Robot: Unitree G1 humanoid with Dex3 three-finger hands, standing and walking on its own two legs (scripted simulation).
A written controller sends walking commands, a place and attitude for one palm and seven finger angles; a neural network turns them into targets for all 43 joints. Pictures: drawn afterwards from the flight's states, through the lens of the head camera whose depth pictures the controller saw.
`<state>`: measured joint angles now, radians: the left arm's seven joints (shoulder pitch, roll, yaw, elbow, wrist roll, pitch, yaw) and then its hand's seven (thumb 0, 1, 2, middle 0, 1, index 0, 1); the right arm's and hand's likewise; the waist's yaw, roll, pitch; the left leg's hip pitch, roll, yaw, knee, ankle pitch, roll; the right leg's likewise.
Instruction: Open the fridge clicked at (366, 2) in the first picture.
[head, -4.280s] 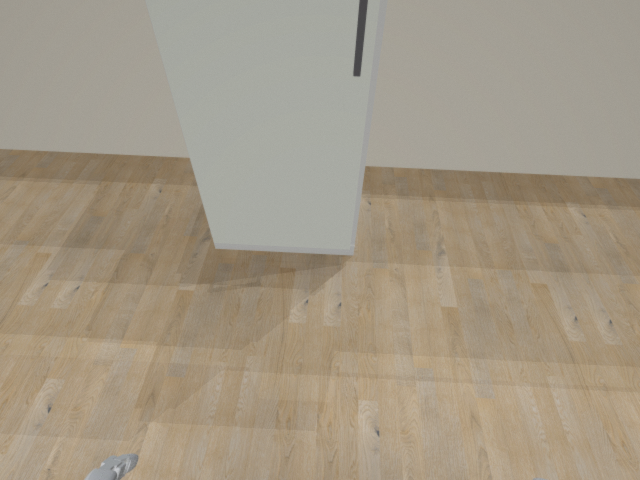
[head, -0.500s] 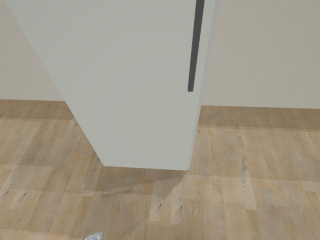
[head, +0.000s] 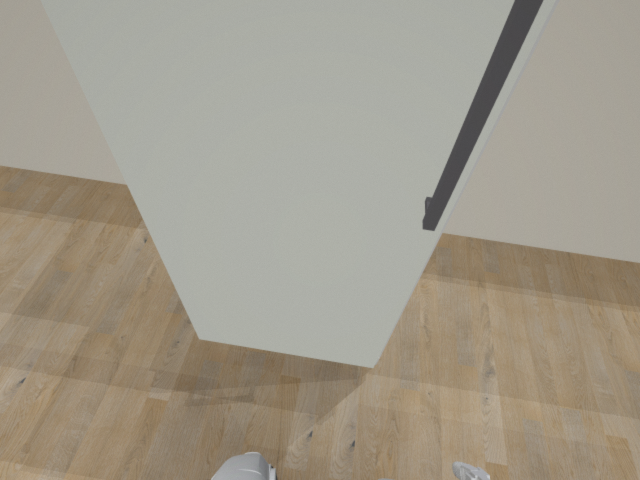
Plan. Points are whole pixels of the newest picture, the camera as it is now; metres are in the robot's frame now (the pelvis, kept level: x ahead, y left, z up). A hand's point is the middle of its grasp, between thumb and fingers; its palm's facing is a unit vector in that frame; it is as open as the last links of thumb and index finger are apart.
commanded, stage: come to a stop and stand still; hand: right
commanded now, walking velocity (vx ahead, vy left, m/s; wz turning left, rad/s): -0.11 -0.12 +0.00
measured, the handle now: (496, 58) +0.47 -0.10 +0.29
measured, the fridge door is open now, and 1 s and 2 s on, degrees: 0 0 0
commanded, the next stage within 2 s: look again from close up in 1.28 s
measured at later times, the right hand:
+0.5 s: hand out of the picture -0.08 -0.24 -0.16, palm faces +0.05 +0.98 -0.18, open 7.4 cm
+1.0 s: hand out of the picture -0.07 -0.14 -0.16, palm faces +0.02 +0.98 -0.20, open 7.3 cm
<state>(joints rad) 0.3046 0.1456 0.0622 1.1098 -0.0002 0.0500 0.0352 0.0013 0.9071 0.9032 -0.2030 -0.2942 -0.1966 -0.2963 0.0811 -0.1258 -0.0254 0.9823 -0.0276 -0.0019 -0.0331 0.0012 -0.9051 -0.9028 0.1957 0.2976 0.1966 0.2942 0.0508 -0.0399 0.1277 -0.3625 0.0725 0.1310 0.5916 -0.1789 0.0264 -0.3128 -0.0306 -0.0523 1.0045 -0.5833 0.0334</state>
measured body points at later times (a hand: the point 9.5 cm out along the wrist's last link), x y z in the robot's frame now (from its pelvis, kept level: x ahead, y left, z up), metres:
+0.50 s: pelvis -0.05 -0.05 +0.03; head -0.05 -0.09 +0.47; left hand -0.06 +0.16 -0.12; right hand -0.08 -0.29 -0.15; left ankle -0.08 +0.10 -0.66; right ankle -0.05 -0.13 -0.72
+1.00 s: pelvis -0.06 +0.02 +0.02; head -0.07 +0.04 +0.47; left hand -0.10 +0.22 -0.15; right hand -0.07 -0.19 -0.14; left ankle -0.08 +0.11 -0.72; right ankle -0.05 -0.13 -0.72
